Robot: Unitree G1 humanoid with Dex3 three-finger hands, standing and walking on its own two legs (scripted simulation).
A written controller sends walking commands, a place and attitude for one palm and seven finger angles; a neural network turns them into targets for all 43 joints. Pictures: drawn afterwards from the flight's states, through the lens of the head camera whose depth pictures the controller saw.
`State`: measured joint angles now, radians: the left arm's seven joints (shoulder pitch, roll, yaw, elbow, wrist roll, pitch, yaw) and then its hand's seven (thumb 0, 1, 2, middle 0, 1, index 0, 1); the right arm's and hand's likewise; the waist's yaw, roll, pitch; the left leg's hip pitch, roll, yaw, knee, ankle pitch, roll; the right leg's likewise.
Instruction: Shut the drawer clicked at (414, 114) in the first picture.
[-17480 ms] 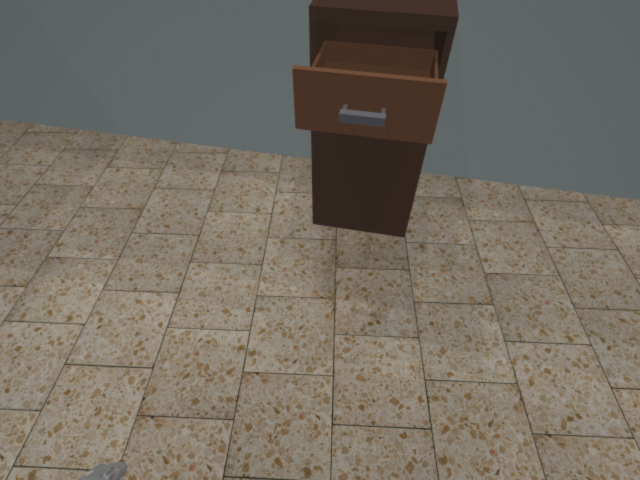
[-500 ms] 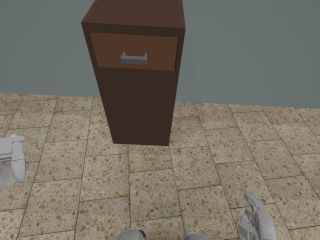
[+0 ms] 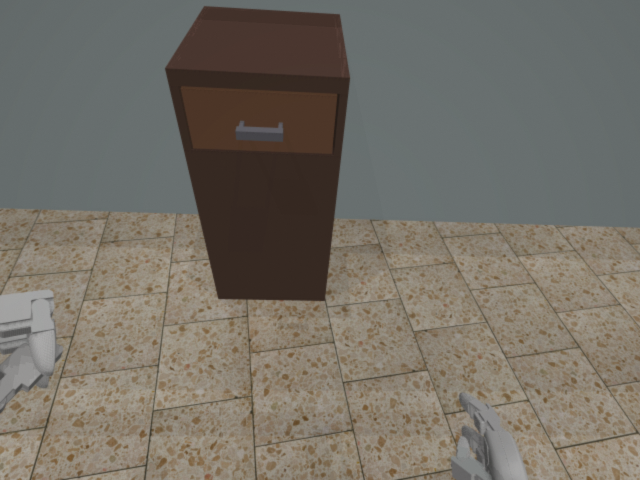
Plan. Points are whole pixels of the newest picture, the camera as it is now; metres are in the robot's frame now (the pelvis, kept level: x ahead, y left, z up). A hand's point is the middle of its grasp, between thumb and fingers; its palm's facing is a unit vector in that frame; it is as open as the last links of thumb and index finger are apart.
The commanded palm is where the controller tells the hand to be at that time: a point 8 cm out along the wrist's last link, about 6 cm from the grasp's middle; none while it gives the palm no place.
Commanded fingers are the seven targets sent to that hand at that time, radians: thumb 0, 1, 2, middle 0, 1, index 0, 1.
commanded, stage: stop stepping back and stand still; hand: left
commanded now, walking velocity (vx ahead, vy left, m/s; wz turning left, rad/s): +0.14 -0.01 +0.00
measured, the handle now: (260, 129) +0.87 +0.16 -0.02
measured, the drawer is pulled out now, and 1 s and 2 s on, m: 0.00 0.00 0.00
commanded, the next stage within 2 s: let the arm hang, fingers relaxed in 0.24 s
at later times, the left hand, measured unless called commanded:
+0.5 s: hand (132, 444) +0.19 +0.24 -0.06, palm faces +0.10 -0.92 -0.37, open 3.1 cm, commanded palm none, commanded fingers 0.00 0.90 0.90 -1.04 -1.21 -1.04 -1.21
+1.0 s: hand out of the picture -0.05 +0.19 -0.16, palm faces +0.02 -0.97 -0.25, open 6.2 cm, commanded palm none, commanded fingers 0.00 0.90 0.90 -0.20 -0.30 -0.20 -0.30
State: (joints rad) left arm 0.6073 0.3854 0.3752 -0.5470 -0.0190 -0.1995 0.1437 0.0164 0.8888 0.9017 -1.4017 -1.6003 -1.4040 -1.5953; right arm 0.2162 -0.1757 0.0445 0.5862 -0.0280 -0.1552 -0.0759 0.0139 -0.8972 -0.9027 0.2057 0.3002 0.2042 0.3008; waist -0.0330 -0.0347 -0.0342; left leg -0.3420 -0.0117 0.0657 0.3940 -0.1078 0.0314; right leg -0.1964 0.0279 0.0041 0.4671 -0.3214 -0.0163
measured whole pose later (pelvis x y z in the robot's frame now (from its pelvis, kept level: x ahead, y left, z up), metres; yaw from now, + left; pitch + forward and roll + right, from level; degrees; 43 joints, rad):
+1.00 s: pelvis +0.01 +0.00 +0.00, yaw +0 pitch -2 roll -1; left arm 0.36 0.20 0.00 1.19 0.01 0.00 0.02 0.01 0.91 0.90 -0.41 -0.55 -0.41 -0.54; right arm 0.25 -0.20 -0.01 1.13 -0.02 0.01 -0.02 0.01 -0.90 -0.90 0.20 0.30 0.20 0.30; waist 0.00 0.04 0.05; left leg -0.26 0.01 0.04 0.41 -0.13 0.03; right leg -0.11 0.04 -0.06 0.39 -0.26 -0.04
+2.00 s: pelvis +0.03 -0.01 +0.01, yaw -1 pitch -1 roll +0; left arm 0.19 0.24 0.01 1.16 0.01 -0.02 0.02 0.01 0.90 0.90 -0.20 -0.30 -0.20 -0.30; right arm 0.15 -0.26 -0.01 1.14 -0.02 0.00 -0.02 0.01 -0.90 -0.90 0.20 0.30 0.20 0.30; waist -0.01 0.02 0.05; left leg -0.19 0.01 0.06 0.34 -0.13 0.01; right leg -0.04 0.05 -0.03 0.31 -0.24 -0.05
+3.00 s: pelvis +0.05 -0.02 +0.01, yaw -2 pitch -1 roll +0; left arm 0.16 0.27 0.01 1.15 0.01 -0.02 0.01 0.01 0.90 0.90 -0.20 -0.30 -0.20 -0.30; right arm 0.14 -0.29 -0.01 1.15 -0.02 0.00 -0.02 0.01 -0.90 -0.90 0.20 0.30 0.20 0.30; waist -0.01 0.02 0.04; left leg -0.15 0.02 0.07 0.31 -0.14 0.00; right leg -0.01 0.05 -0.01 0.27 -0.24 -0.05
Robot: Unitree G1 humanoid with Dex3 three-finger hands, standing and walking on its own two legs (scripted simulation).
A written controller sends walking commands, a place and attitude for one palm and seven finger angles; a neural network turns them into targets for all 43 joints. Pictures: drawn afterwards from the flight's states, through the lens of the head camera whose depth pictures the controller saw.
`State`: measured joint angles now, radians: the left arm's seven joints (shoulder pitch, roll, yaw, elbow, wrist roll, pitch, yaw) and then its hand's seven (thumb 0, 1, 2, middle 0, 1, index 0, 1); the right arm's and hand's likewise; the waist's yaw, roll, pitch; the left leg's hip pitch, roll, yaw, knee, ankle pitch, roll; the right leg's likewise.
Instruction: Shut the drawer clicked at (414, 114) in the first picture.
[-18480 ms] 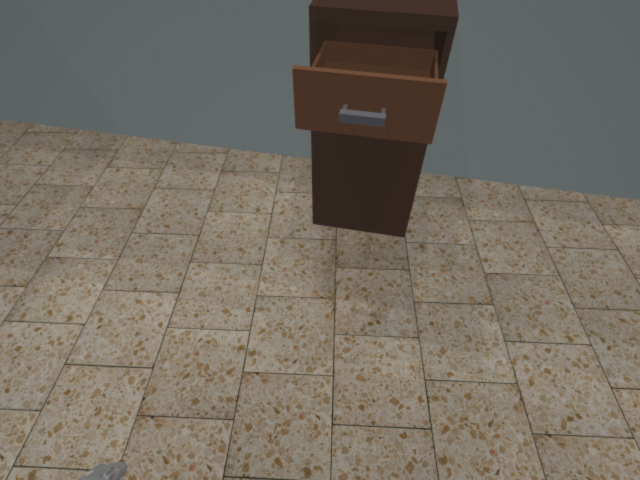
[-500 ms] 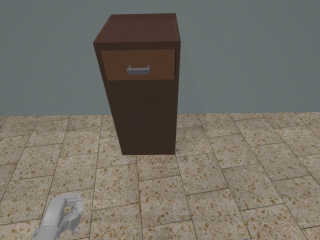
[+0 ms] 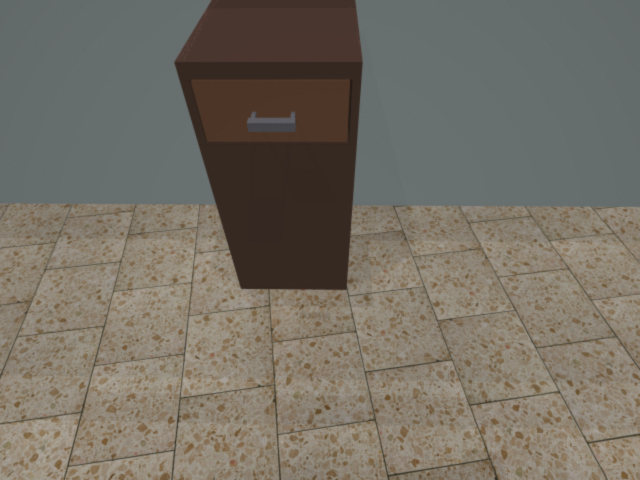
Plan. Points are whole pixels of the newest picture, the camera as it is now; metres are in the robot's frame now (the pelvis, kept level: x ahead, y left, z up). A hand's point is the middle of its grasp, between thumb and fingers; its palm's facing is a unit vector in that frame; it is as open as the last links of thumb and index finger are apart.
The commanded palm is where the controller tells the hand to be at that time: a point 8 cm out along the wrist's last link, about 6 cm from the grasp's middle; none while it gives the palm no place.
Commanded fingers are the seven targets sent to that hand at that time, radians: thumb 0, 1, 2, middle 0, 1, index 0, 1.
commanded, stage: let the arm hang, fingers relaxed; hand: left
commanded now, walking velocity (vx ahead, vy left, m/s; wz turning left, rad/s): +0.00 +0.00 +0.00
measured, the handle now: (272, 120) +0.86 +0.17 -0.02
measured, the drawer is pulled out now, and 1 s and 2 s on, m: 0.00 0.00 0.00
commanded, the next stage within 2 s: look to check the result in 0.44 s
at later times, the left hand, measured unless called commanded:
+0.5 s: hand out of the picture +0.06 +0.19 -0.17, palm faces -0.01 -0.97 -0.24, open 7.4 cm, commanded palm none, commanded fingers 0.00 0.90 0.90 -0.20 -0.30 -0.20 -0.30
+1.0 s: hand out of the picture +0.06 +0.21 -0.16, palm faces -0.02 -0.96 -0.28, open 7.4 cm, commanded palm none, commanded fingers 0.00 0.90 0.90 -0.20 -0.30 -0.20 -0.30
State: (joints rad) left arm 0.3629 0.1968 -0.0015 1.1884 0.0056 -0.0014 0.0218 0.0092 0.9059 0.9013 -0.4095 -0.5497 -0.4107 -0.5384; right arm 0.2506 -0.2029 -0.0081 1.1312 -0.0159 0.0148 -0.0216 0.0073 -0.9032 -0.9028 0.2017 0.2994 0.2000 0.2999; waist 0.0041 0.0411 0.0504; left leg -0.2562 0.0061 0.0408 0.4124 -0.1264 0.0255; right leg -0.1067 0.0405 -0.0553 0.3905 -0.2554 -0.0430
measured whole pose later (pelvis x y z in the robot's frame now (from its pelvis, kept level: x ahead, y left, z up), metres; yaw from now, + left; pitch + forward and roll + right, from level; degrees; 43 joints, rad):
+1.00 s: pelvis +0.02 -0.01 +0.00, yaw -1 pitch -1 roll +0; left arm 0.19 0.24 0.01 1.16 0.01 -0.02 0.02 0.01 0.90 0.90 -0.20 -0.30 -0.20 -0.30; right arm 0.15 -0.26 -0.01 1.14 -0.02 0.00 -0.02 0.01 -0.90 -0.90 0.20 0.30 0.20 0.30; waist -0.01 0.02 0.05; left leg -0.19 0.01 0.06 0.34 -0.13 0.01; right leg -0.04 0.05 -0.03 0.31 -0.24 -0.05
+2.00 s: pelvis +0.04 -0.01 +0.01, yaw -2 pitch -1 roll +0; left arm 0.16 0.27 0.01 1.15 0.01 -0.02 0.01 0.01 0.90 0.90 -0.20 -0.30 -0.20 -0.30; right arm 0.14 -0.29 -0.01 1.15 -0.02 0.00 -0.02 0.01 -0.90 -0.90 0.20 0.30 0.20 0.30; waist -0.01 0.02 0.04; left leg -0.15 0.02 0.07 0.31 -0.14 0.00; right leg -0.01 0.05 -0.01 0.27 -0.24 -0.05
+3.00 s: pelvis +0.04 -0.01 +0.01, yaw -3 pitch -1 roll +0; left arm 0.15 0.30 0.01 1.14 0.00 -0.02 0.01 0.01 0.90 0.90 -0.20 -0.30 -0.20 -0.30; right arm 0.13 -0.30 -0.01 1.15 -0.02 0.00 -0.01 0.01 -0.90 -0.90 0.20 0.30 0.20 0.30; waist -0.02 0.01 0.04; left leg -0.15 0.02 0.08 0.31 -0.14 0.01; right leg 0.00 0.05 0.00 0.26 -0.23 -0.05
